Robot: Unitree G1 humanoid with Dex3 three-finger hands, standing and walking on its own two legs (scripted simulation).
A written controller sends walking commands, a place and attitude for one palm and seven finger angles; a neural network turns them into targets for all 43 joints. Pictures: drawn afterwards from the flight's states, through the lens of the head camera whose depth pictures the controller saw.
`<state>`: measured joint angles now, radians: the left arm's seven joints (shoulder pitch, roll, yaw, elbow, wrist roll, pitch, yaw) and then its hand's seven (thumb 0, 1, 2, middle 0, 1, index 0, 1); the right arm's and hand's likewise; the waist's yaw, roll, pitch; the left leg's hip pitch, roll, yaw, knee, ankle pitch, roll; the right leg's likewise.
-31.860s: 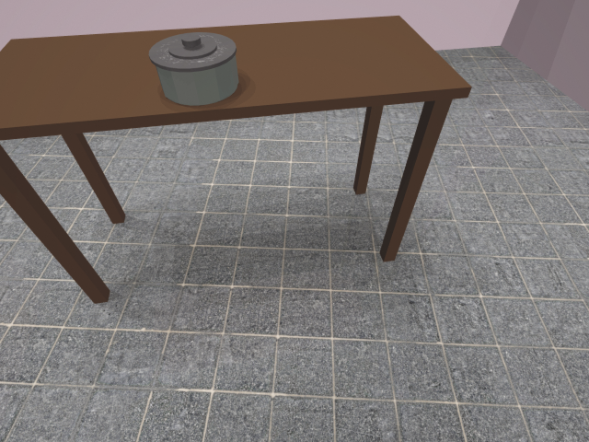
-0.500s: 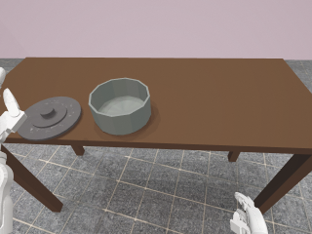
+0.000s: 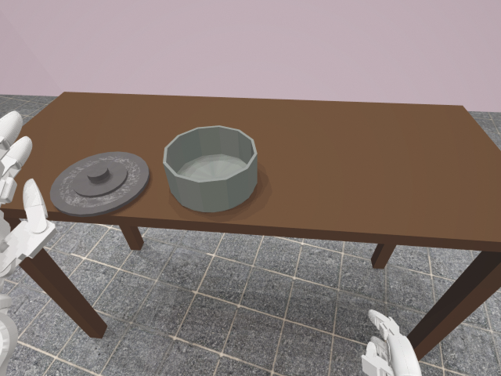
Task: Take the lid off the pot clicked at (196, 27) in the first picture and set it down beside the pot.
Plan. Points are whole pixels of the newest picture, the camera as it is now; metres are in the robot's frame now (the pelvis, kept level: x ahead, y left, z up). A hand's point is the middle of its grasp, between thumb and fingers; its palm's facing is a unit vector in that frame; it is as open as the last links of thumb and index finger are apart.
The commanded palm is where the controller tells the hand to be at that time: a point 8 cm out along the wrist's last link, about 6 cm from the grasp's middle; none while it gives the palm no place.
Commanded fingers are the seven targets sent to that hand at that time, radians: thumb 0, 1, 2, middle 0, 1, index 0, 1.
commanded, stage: draw the hand back to the body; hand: left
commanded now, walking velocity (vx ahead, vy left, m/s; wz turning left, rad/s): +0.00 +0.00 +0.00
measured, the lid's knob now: (97, 172) +0.46 +0.40 +0.06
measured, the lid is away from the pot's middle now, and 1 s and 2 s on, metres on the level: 0.25 0.25 0.25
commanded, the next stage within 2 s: step back with the hand held close in 0.02 s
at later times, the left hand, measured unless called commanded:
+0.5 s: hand (38, 241) +0.18 +0.26 +0.22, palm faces +0.32 -0.81 -0.50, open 7.4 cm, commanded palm +0.11 +0.31 +0.24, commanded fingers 0.00 0.90 0.90 -0.20 -0.30 -0.20 -0.30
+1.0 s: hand out of the picture +0.07 +0.30 +0.24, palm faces +0.46 -0.81 -0.36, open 7.4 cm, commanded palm +0.00 +0.35 +0.24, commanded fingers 0.00 0.90 0.90 -0.20 -0.30 -0.20 -0.30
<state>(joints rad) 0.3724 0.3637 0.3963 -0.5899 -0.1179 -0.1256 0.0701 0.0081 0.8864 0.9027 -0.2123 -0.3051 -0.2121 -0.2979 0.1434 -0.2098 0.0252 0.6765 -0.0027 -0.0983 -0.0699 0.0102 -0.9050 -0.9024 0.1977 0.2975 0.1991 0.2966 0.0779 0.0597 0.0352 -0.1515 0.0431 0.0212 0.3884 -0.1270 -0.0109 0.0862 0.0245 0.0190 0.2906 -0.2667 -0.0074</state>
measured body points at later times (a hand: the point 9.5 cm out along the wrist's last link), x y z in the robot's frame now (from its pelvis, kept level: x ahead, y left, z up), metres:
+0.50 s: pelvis -0.03 +0.04 -0.01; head -0.01 +0.05 +0.44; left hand +0.15 +0.30 +0.24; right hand +0.14 -0.22 -0.07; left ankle +0.06 +0.13 -0.74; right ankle -0.06 -0.12 -0.74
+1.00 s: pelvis -0.13 +0.07 -0.03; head -0.13 +0.08 +0.42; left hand +0.04 +0.34 +0.26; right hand +0.03 -0.17 -0.09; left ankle +0.06 +0.13 -0.74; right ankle -0.12 -0.09 -0.71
